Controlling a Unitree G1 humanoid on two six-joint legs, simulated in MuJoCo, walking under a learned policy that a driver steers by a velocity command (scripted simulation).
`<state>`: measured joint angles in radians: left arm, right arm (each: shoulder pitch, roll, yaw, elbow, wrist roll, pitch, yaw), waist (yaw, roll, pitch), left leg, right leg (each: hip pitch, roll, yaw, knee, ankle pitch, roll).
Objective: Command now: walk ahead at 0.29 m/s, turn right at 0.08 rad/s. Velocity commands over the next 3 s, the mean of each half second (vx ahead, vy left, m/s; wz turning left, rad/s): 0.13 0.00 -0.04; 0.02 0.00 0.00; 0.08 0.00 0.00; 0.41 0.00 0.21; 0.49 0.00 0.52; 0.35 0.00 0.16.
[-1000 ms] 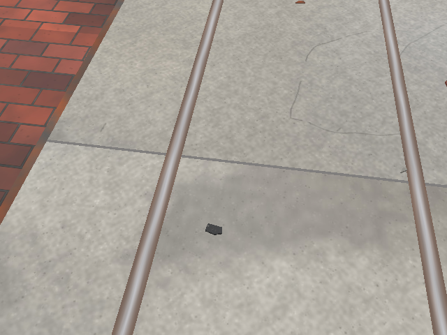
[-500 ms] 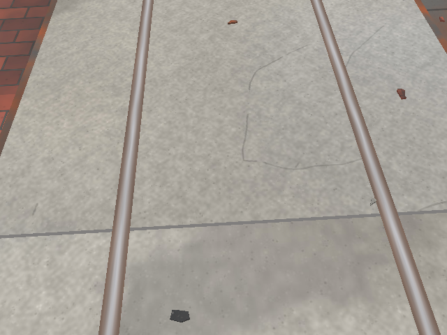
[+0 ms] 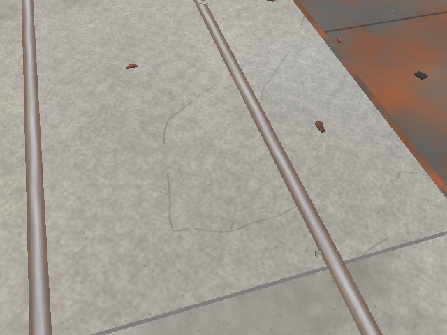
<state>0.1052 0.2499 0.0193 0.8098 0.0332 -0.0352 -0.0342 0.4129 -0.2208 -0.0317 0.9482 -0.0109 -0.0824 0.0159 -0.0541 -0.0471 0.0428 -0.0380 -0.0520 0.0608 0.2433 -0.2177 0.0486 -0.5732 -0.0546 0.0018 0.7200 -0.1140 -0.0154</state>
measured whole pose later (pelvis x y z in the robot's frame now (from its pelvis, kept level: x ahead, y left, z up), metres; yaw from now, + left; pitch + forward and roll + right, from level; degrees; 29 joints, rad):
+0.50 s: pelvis +0.10 -0.03 -0.01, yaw +1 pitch -1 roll +0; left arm 0.23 0.19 0.01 1.00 0.00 0.00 0.02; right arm 0.27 -0.19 0.00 1.04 -0.02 0.03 -0.03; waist 0.00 0.00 0.01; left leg -0.20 0.02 -0.01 0.49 -0.26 -0.01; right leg -0.27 0.06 -0.07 0.41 -0.12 -0.07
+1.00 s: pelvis +0.12 -0.01 +0.00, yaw +0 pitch -1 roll +0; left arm 0.28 0.15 0.00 1.15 0.01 -0.01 0.03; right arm 0.32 -0.14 0.01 1.13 -0.01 -0.01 -0.04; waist 0.01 0.00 0.02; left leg -0.11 -0.01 0.01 0.40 -0.26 0.02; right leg -0.22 0.03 -0.04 0.38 -0.14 -0.04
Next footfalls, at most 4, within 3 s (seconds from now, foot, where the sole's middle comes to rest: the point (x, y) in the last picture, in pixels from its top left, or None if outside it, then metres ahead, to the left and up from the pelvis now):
0.10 right None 0.21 -0.10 -0.78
0.44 left None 0.14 0.10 -0.78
2.06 left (204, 302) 0.57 0.04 -0.78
2.60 right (206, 201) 0.94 0.02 -0.78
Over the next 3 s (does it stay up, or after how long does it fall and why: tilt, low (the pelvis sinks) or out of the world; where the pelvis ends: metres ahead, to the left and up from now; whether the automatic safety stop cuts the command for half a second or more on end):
stays up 0.90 0.10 0.00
